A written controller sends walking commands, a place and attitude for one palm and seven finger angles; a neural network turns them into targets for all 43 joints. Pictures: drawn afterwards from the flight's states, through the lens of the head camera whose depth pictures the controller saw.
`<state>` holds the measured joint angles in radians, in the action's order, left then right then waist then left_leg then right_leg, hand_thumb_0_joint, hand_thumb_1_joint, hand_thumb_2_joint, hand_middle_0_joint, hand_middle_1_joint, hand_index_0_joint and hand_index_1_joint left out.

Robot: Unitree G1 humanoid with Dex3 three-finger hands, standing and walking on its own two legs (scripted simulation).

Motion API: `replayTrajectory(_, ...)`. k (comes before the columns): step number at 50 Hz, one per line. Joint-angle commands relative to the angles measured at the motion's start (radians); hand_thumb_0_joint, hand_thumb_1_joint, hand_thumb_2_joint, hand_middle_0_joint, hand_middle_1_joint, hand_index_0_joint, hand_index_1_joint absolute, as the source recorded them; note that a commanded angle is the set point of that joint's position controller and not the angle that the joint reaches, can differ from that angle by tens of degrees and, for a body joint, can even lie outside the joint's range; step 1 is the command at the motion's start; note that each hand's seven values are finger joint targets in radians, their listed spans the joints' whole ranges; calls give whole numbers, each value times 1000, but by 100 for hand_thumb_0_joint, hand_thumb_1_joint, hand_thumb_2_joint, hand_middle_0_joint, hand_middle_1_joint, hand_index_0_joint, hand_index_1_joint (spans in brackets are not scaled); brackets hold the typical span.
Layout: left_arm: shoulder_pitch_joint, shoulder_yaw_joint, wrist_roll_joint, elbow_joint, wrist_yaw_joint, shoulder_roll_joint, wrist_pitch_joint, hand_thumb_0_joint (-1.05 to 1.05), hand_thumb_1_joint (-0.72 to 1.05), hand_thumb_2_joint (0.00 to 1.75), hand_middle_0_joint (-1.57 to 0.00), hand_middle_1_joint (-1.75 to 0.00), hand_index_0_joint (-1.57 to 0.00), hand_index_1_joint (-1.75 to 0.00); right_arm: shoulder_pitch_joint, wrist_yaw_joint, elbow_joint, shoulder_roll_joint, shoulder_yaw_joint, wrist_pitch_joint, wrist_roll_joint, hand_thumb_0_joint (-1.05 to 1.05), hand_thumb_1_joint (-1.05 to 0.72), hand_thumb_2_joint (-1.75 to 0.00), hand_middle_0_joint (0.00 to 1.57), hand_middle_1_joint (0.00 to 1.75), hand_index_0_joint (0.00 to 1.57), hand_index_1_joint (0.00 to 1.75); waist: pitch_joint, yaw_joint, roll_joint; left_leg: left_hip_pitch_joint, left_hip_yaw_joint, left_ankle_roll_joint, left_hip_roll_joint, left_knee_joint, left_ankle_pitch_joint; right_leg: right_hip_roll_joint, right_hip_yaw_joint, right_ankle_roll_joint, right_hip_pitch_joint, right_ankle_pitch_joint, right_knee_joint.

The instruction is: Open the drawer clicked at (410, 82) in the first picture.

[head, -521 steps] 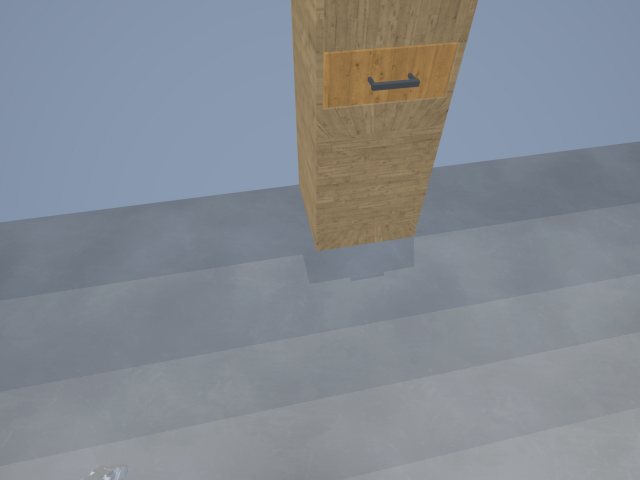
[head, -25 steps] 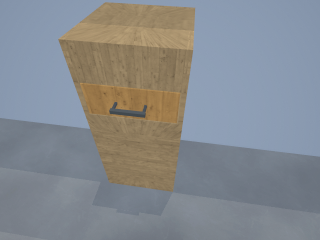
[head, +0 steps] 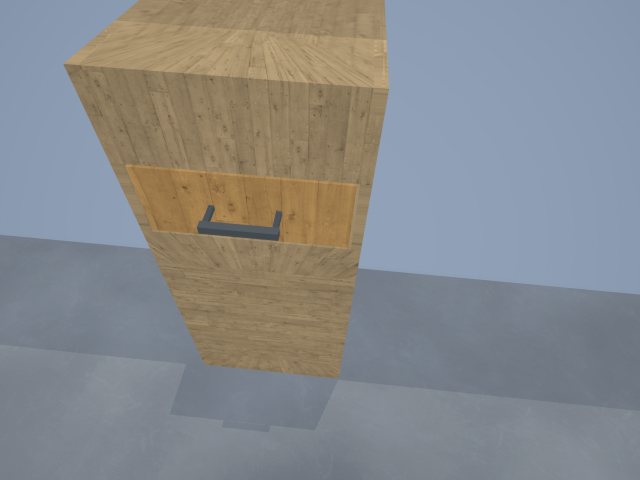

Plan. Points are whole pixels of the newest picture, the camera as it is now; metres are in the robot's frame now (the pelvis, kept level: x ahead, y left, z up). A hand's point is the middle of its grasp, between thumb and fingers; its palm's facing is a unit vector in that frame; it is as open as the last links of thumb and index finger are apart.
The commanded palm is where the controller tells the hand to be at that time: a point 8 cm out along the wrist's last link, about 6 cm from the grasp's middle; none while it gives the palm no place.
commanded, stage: come to a stop and stand still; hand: left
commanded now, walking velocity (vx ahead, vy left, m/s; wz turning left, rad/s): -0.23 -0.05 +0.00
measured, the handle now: (241, 222) +0.52 +0.17 -0.02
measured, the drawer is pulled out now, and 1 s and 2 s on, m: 0.00 0.00 0.00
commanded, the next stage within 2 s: look again from close up in 0.84 s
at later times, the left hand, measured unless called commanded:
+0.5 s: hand out of the picture +0.10 +0.19 -0.16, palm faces +0.01 -0.97 -0.24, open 7.3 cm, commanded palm none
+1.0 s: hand out of the picture -0.06 +0.19 -0.16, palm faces +0.00 -0.98 -0.20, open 7.3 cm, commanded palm none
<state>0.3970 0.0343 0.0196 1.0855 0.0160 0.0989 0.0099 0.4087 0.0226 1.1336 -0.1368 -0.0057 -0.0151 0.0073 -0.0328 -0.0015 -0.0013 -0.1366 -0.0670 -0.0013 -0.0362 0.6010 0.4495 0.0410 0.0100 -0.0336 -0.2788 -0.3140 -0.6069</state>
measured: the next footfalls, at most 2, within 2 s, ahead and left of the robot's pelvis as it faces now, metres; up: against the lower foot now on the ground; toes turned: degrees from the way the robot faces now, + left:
left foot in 0.54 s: +0.03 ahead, +0.12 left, +0.00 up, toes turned -4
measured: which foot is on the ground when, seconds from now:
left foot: down 0.00-0.38, up 0.40-0.52, down 0.54-1.00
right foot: down 0.00-1.00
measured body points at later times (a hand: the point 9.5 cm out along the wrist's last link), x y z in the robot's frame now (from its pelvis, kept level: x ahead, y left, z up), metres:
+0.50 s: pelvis +0.00 +0.01 +0.00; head +0.03 +0.00 +0.45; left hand +0.10 +0.24 -0.14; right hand +0.00 -0.23 -0.16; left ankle -0.04 +0.11 -0.71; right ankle +0.03 -0.12 -0.73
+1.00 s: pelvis -0.01 +0.02 +0.01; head -0.01 +0.02 +0.46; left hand -0.06 +0.24 -0.15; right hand -0.01 -0.21 -0.15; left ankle -0.01 +0.12 -0.73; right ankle +0.03 -0.12 -0.73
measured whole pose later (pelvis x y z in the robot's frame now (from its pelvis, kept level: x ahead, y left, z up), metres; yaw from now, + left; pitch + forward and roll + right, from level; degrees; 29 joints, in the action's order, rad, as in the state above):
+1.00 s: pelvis -0.01 +0.02 +0.01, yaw -1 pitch -2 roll +0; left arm 0.37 -0.02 0.02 1.13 0.04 0.15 0.00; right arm 0.29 0.01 1.07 -0.16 0.00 -0.01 0.01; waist -0.04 -0.01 0.00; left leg -0.18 -0.10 -0.03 0.00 0.47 0.26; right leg 0.08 0.10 -0.01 -0.26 -0.17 -0.46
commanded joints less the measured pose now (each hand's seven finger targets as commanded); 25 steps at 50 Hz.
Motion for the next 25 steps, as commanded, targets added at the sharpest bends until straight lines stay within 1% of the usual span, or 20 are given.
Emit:
replayTrajectory(1, 10, 8, -3, -44, 32, 64, 6, 0, 90, 90, -20, -30, -20, -30, 135, 31, 11, -117, -18, -31, -1, 0, -90, -90, 20, 30, 20, 30, -20, 29, -196, 57, 64, -36, -150, -137, -1052, -2, 53, 54, 21, 303, -41)
replayTrajectory(2, 6, 5, -8, -43, 40, 69, 4, 0, 90, 90, -20, -30, -20, -30, 110, 39, 12, -115, -18, -23, -4, 0, -90, -90, 20, 30, 20, 30, -38, 11, -197, 87, 61, -33, -159, -116, -1264, -12, 58, 48, 18, 202, -1)
replayTrajectory(3, 23, 8, -10, -34, 44, 75, 0, 0, 90, 90, -20, -30, -20, -30, 87, 43, 1, -121, -24, -15, -6, 0, -90, -90, 20, 30, 20, 30, -49, -2, -154, 88, 52, -21, -150, -85, -1342, -18, 68, 50, 46, 218, 37)
replayTrajectory(4, 55, 10, -8, -26, 46, 87, -3, 0, 90, 90, -20, -30, -20, -30, 72, 46, -14, -125, -31, -8, -9, 0, -90, -90, 20, 30, 20, 30, -54, -13, -116, 80, 38, -8, -138, -53, -1380, -21, 72, 51, 76, 323, 48)
replayTrajectory(6, 65, 27, -5, -36, 51, 121, -12, 0, 90, 90, -20, -30, -20, -30, 54, 49, -45, -119, -49, 6, -12, 0, -90, -90, 20, 30, 20, 30, -40, -10, -57, 4, 5, 2, -103, -18, -1177, 23, 52, 52, 135, 605, 14)
replayTrajectory(8, 5, 35, 1, -69, 46, 128, -24, 0, 90, 90, -20, -30, -20, -30, 45, 47, -56, -102, -64, 13, -6, 0, -90, -90, 20, 30, 20, 30, -34, 11, -47, -10, -12, -3, -94, -62, -973, 51, 55, 51, 107, 670, -41)
replayTrajectory(9, -22, 33, 2, -84, 43, 117, -28, 0, 90, 90, -20, -30, -20, -30, 49, 46, -57, -101, -67, 14, -1, 0, -90, -90, 20, 30, 20, 30, -39, 21, -60, 16, -7, -14, -113, -96, -977, 41, 67, 45, 59, 590, -67)
replayTrajectory(10, -64, 37, 6, -111, 38, 115, -31, 0, 90, 90, -20, -30, -20, -30, 54, 46, -57, -105, -73, 14, 3, 0, -90, -90, 20, 30, 20, 30, -59, 31, -82, 37, 12, -30, -139, -126, -1003, 19, 85, 38, -3, 418, -100)
replayTrajectory(12, -137, 40, 7, -160, 28, 93, -37, 0, 90, 90, -20, -30, -20, -30, 50, 47, -64, -125, -77, 12, 15, 0, -90, -90, 20, 30, 20, 30, -112, 44, -134, 115, 85, -96, -218, -163, -1169, -24, 88, 40, -157, -61, -136)
replayTrajectory(13, -143, 41, 6, -174, 24, 93, -40, 0, 90, 90, -20, -30, -20, -30, 36, 50, -70, -133, -75, 12, 18, 0, -90, -90, 20, 30, 20, 30, -114, 34, -133, 128, 92, -117, -236, -155, -1200, -20, 77, 47, -165, -112, -120)
replayTrajectory(15, -82, 45, 5, -173, 19, 104, -36, 0, 90, 90, -20, -30, -20, -30, -20, 48, -89, -148, -72, 13, 12, 0, -90, -90, 20, 30, 20, 30, -44, -19, -111, 91, 72, -102, -217, -82, -1208, -25, 86, 60, -25, 31, 1)
replayTrajectory(16, -12, 47, 4, -157, 19, 119, -30, 0, 90, 90, -20, -30, -20, -30, -43, 44, -101, -154, -72, 14, 7, 0, -90, -90, 20, 30, 20, 30, 22, -52, -87, 67, 49, -77, -175, -2, -1122, -13, 69, 65, 80, 234, 86)
replayTrajectory(17, 38, 51, 6, -140, 24, 169, -20, 0, 90, 90, -20, -30, -20, -30, -30, 38, -110, -133, -72, 17, 0, 0, -90, -90, 20, 30, 20, 30, 96, -55, 19, -31, 6, -37, -91, 146, -834, 98, -43, 110, 218, 623, 111)
replayTrajectory(18, 43, 56, 5, -123, 29, 223, -10, 0, 90, 90, -20, -30, -20, -30, -8, 30, -115, -74, -69, 20, -6, 0, -90, -90, 20, 30, 20, 30, 142, -28, 132, -153, -25, 1, 21, 301, -147, 286, -182, 213, 295, 959, 134)
replayTrajectory(19, 3, 47, -5, -126, 34, 213, -8, 0, 90, 90, -20, -30, -20, -30, -50, 34, -130, -51, -65, 39, -10, 0, -90, -90, 20, 30, 20, 30, 120, -29, 156, -180, 44, -2, 24, 375, 165, 348, -201, 280, 233, 964, 182)
replayTrajectory(20, -65, 41, 1, -142, 36, 212, -11, 0, 90, 90, -20, -30, -20, -30, -90, 29, -132, -36, -60, 50, -7, 0, -90, -90, 20, 30, 20, 30, 75, -22, 194, -189, 82, -2, -5, 394, 182, 329, -186, 289, 140, 803, 209)
replayTrajectory(21, -139, 34, 6, -157, 37, 202, -14, 0, 90, 90, -20, -30, -20, -30, -89, 23, -130, -41, -58, 53, -5, 0, -90, -90, 20, 30, 20, 30, 31, 4, 212, -186, 76, 2, -18, 360, 159, 299, -157, 280, 76, 684, 222)
replayTrajectory(22, -181, 31, 8, -170, 35, 201, -16, 0, 90, 90, -20, -30, -20, -30, -80, 18, -120, -42, -55, 53, -4, 0, -90, -90, 20, 30, 20, 30, 10, 21, 192, -169, 55, 6, -21, 283, 124, 272, -114, 258, 43, 609, 227)
replayTrajectory(24, -208, 32, 5, -173, 33, 211, -18, 0, 90, 90, -20, -30, -20, -30, -17, 11, -91, -36, -48, 41, -3, 0, -90, -90, 20, 30, 20, 30, 51, 45, 133, -87, 10, 14, -17, 54, -26, 225, -76, 211, 45, 466, 192)
replayTrajectory(25, -216, 32, -4, -174, 30, 212, -21, 0, 90, 90, -20, -30, -20, -30, 18, 10, -73, -39, -44, 36, 0, 0, -90, -90, 20, 30, 20, 30, 56, 57, 118, -12, -11, 17, -10, -73, -177, 195, -56, 166, 4, 353, 164)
